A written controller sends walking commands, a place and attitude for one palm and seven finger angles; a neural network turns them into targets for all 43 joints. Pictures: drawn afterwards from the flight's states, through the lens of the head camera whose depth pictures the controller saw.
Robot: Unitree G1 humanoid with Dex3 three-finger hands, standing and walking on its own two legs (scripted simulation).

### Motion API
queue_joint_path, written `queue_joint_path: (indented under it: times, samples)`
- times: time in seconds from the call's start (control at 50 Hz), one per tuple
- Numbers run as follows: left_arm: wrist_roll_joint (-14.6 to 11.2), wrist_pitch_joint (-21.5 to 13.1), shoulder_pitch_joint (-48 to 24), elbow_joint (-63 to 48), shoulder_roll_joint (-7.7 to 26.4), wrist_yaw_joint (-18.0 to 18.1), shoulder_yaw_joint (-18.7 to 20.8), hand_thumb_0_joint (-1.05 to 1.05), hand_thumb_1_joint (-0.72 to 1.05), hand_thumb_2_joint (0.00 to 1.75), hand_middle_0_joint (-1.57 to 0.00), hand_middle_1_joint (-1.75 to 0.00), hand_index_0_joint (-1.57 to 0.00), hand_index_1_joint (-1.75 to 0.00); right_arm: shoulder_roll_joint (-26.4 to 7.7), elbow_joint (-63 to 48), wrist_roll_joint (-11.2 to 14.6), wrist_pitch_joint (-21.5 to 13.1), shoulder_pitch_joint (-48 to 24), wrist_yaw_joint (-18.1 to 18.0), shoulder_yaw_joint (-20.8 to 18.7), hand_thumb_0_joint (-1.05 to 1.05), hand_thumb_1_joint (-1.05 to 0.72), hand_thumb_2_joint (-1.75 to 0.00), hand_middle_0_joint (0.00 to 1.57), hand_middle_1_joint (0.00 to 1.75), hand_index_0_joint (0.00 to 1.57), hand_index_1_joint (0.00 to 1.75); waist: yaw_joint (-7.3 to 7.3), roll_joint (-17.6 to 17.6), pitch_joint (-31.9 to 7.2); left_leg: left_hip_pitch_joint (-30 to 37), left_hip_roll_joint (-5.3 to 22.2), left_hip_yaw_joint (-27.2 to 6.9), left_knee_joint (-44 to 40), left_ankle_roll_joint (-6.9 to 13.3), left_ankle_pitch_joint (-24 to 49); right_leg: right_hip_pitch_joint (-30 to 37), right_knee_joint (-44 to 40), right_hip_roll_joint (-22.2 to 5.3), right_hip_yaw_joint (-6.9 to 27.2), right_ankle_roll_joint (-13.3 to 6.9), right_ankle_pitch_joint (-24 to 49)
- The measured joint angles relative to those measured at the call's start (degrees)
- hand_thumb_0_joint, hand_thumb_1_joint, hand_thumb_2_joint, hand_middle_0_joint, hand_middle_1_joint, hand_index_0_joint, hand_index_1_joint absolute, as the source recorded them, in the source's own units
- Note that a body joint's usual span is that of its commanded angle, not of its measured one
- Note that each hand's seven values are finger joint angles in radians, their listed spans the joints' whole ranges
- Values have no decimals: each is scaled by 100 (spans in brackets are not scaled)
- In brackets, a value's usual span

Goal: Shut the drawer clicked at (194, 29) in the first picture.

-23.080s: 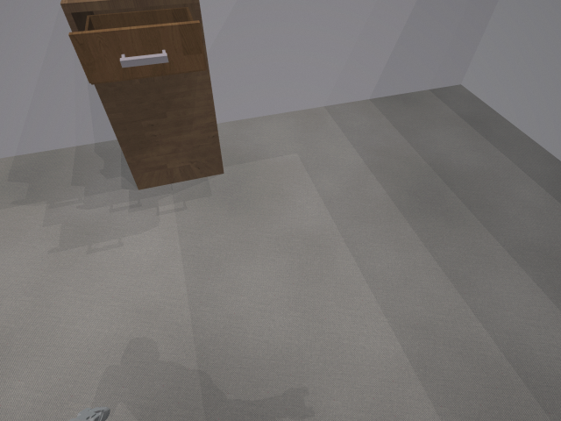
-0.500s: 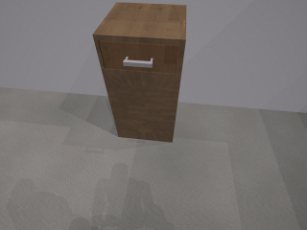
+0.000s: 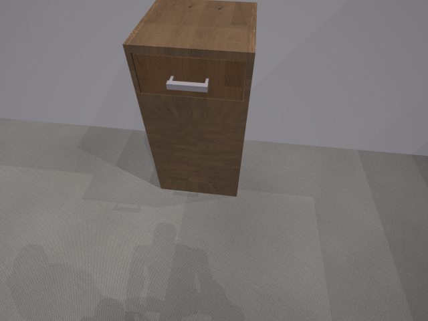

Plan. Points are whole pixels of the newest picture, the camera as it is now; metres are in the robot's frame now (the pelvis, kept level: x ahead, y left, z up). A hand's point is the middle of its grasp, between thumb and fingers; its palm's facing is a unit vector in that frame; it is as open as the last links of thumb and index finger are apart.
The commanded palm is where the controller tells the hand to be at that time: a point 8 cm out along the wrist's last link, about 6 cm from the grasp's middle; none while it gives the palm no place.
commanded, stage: look to check the result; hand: left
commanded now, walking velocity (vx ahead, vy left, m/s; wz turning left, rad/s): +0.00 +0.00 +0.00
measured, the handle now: (188, 83) +0.85 +0.13 -0.04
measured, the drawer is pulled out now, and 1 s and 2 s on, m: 0.00 0.00 0.00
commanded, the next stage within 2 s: stand and wait in 0.34 s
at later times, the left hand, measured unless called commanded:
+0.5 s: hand out of the picture +0.01 +0.17 -0.17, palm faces +0.02 -0.98 -0.20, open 7.4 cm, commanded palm none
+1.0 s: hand out of the picture +0.02 +0.17 -0.17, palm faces +0.01 -0.98 -0.21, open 7.4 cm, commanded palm none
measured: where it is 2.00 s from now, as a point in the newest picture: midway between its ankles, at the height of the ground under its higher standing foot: outside the picture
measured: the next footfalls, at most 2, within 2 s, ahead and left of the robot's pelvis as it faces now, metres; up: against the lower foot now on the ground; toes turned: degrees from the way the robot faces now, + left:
none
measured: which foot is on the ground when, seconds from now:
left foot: down 0.00-1.00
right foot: down 0.00-1.00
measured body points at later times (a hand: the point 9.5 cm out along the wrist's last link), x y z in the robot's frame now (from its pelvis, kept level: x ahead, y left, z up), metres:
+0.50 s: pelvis +0.01 -0.01 +0.00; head +0.03 -0.01 +0.45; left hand +0.02 +0.22 -0.16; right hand +0.00 -0.22 -0.16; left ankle +0.02 +0.12 -0.74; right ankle +0.01 -0.10 -0.74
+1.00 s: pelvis +0.02 -0.01 +0.00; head +0.04 -0.02 +0.45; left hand +0.02 +0.22 -0.15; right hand +0.01 -0.23 -0.16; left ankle +0.02 +0.12 -0.74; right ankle +0.01 -0.10 -0.74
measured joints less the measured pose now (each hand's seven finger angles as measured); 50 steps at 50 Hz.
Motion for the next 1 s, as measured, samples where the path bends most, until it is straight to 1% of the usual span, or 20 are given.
queue_joint_path:
  times: [0.42, 1.0]
  samples:
    - [-4, -41, -124, -2, 10, 9, 0, 0, 91, 90, -20, -30, -20, -29, 26, 6, -1, -19, -183, -5, 20, 0, -91, -90, 20, 30, 20, 30, 6, 28, -17, 119, 43, -25, -81, -54, -28, 128, -96, 46, -21, -45, -26]
    - [-11, -59, -175, 18, 88, 4, 22, 1, 91, 90, -20, -30, -20, -29, -94, 63, 4, -22, -238, -18, 10, 0, -91, -90, 20, 30, 20, 30, -3, 26, 13, 232, 91, -30, -174, -111, -64, 232, -178, 97, -22, -96, -64]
